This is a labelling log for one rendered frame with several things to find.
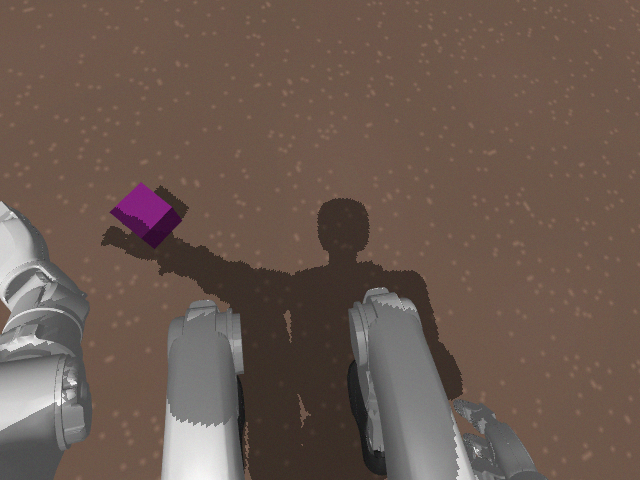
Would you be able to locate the left robot arm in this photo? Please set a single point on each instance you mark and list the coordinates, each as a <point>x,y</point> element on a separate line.
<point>45,400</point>

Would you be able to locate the right robot foot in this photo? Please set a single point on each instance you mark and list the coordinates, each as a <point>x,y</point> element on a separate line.
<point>373,459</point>

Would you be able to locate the right robot hand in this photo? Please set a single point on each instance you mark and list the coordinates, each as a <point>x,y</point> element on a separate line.
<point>502,454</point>

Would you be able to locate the left robot hand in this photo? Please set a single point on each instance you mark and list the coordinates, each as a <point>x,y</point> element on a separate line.
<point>20,242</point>

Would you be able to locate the cube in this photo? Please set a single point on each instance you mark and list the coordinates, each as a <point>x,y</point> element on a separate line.
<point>147,215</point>

